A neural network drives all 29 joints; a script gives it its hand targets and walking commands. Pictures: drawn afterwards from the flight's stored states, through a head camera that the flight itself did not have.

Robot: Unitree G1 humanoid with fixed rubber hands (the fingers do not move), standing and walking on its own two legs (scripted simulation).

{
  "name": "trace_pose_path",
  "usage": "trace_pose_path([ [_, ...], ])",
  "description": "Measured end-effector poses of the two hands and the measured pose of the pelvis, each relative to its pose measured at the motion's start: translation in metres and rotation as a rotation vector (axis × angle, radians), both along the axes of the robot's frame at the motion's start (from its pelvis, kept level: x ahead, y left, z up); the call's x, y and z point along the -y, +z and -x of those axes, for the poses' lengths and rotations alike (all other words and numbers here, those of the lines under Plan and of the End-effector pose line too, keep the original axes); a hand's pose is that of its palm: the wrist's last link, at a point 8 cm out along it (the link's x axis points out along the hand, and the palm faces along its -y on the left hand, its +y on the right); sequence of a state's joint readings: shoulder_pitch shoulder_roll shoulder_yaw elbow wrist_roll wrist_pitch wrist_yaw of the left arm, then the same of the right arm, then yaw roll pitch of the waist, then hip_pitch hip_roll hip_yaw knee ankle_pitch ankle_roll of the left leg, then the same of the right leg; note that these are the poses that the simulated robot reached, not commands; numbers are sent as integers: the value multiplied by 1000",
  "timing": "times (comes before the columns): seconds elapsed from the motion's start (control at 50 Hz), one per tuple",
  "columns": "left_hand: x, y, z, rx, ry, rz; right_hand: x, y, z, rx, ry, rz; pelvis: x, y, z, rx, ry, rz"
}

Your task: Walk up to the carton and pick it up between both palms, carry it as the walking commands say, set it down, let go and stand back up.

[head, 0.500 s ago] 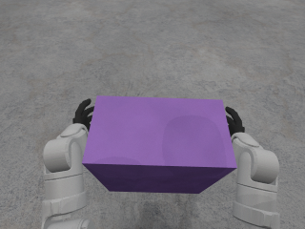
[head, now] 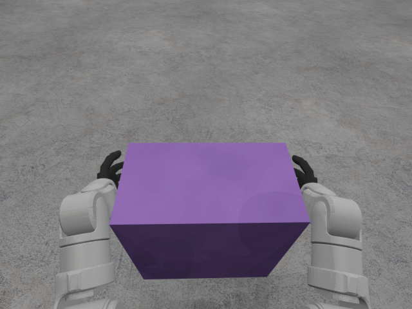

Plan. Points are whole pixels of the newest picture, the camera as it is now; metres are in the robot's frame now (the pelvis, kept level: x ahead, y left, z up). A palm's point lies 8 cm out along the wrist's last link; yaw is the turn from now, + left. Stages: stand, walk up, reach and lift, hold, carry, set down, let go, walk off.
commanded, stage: carry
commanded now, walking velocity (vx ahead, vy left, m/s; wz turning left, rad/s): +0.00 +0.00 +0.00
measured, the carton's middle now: (206, 218) +0.29 +0.02 +0.04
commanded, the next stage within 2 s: none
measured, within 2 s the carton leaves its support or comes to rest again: neither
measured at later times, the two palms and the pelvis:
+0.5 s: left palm (114, 203) +0.27 +0.18 +0.10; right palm (321, 220) +0.26 -0.18 +0.10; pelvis -0.03 +0.00 +0.01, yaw +0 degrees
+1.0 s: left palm (129, 204) +0.29 +0.16 +0.08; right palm (323, 218) +0.28 -0.20 +0.07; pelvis -0.03 -0.02 +0.01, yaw +0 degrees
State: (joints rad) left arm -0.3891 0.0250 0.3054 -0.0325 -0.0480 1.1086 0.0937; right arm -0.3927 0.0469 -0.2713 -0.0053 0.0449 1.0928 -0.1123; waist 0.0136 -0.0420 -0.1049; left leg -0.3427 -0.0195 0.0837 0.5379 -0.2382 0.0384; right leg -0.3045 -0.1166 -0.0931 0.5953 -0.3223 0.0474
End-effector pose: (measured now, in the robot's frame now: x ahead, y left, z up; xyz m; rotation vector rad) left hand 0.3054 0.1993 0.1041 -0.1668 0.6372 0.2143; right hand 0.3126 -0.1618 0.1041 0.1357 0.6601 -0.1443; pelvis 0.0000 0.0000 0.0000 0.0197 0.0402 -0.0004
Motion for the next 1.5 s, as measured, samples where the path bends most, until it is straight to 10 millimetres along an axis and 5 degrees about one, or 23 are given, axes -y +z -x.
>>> trace_pose_path([
  [0.16, -12, 9, 17, 18, 6, -3, -12, 5, 18, 19, 7, -2, -9, 4, 16, 3, -1, 17],
  [0.46, 15, 3, 31, -5, -45, -2, 16, -5, 52, -4, -41, -15, -4, 7, 30, 7, -4, 14],
  [0.94, 34, -23, 17, -12, -73, -39, 37, -32, 34, -11, 6, 20, 19, 7, 28, 9, -1, 19],
  [1.5, 41, -31, 6, 5, -103, -64, 44, -39, 25, 7, 22, 45, 24, 7, 14, 13, -9, 16],
])
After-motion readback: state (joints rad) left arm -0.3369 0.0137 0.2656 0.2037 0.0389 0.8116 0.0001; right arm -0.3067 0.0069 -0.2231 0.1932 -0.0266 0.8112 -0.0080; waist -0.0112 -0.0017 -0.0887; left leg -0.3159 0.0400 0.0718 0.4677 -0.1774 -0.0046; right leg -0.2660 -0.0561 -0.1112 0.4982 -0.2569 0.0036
